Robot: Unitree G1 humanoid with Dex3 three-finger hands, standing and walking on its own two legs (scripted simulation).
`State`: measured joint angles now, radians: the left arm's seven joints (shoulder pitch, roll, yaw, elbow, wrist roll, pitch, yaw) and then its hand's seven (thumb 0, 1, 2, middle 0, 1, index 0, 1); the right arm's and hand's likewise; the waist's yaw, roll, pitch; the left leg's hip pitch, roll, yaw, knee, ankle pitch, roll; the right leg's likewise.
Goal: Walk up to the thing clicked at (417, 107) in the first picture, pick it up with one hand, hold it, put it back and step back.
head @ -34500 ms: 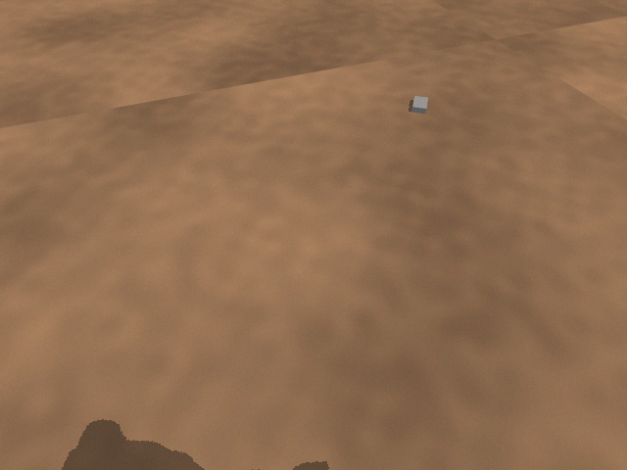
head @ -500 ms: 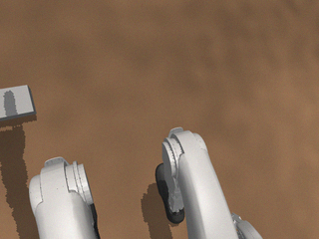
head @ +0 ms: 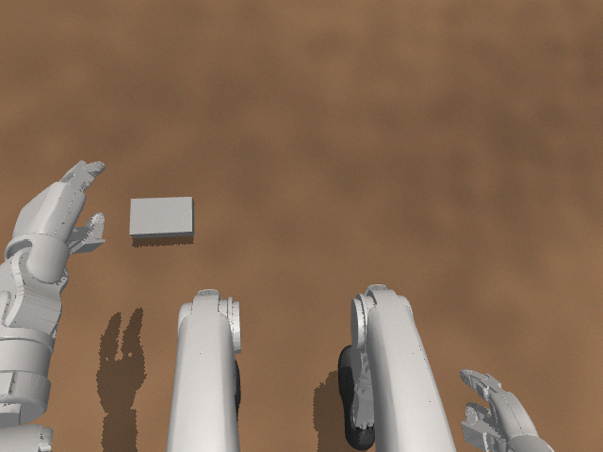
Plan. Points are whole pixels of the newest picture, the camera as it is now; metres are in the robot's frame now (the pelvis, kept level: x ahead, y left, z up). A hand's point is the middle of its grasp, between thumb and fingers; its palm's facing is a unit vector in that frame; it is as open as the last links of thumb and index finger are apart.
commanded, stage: home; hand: left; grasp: from above
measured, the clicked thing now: (163, 217) +0.51 +0.29 -0.42
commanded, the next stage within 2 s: none
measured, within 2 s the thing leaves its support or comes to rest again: neither
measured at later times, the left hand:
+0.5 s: hand (76, 320) +0.26 +0.20 +0.11, palm faces +0.09 -0.96 -0.28, open 7.4 cm
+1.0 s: hand out of the picture +0.22 +0.17 +0.23, palm faces +0.16 -0.97 -0.20, open 7.4 cm
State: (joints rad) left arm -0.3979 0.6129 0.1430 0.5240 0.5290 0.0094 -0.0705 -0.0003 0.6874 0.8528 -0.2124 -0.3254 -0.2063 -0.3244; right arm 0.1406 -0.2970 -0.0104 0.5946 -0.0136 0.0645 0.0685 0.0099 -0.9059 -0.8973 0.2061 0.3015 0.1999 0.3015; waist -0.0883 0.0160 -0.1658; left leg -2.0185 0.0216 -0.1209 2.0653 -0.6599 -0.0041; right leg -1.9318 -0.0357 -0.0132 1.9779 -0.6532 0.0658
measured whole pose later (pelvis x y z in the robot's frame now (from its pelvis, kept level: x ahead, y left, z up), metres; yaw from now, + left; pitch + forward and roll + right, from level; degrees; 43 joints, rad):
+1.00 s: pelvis +0.08 -0.02 +0.27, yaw +6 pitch +11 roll -2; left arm 0.51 0.21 0.04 -0.14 -0.06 0.47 0.01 0.01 0.90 0.90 -0.20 -0.30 -0.20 -0.30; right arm 0.27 -0.22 0.03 0.52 0.01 -0.23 -0.19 0.02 -0.90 -0.90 0.21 0.30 0.20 0.30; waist -0.04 0.05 -0.18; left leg -0.72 0.06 -0.07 1.01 -0.48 -0.04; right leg -0.67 -0.04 -0.06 0.96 -0.47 0.03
